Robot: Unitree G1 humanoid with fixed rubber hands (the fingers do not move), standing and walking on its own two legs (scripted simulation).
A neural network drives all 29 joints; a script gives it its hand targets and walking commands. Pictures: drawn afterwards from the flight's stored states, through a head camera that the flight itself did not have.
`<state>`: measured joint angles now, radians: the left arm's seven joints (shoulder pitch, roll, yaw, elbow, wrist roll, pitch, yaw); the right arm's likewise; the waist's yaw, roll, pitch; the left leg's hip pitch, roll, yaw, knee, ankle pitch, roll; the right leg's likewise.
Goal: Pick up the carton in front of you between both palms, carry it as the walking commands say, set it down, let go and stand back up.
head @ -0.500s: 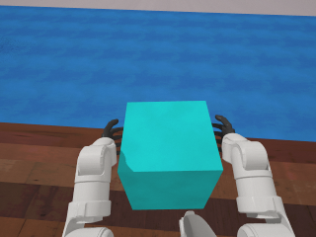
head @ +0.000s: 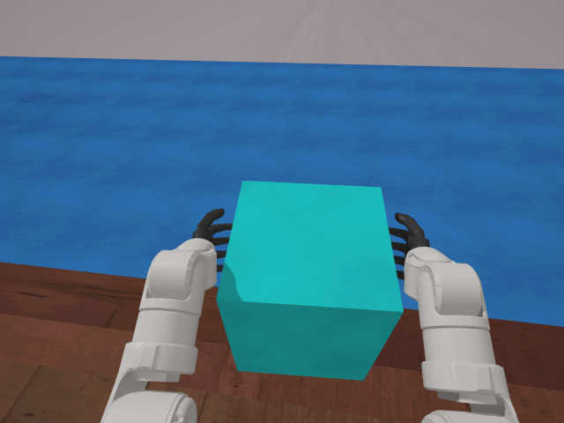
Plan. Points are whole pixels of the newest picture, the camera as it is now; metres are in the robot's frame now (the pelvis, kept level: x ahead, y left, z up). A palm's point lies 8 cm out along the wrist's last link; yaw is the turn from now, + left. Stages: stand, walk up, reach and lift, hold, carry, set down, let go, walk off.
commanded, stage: carry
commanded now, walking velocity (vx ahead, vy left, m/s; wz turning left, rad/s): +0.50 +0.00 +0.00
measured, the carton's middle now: (305, 284) +0.34 +0.00 +0.03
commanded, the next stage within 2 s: none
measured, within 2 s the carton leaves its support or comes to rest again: neither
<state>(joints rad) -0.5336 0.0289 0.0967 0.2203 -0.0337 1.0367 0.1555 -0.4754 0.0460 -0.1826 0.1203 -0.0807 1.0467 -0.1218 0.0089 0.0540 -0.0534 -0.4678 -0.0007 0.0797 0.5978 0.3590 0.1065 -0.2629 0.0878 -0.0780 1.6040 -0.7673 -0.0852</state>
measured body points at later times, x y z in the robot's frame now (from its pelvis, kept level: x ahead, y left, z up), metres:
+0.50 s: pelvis +0.36 +0.01 -0.23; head +0.35 +0.03 +0.22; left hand +0.68 +0.21 -0.13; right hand +0.73 -0.09 -0.12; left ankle +0.32 +0.11 -0.77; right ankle +0.35 -0.03 -0.93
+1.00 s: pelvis +0.73 +0.08 -0.45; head +0.75 +0.08 +0.00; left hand +1.08 +0.20 -0.40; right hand +1.06 -0.10 -0.40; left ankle +0.65 +0.14 -1.10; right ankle +0.86 -0.05 -1.10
